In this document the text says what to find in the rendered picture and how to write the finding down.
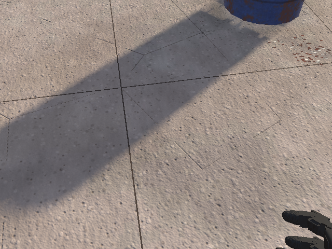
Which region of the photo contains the right robot hand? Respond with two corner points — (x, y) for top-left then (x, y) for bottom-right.
(276, 210), (332, 249)

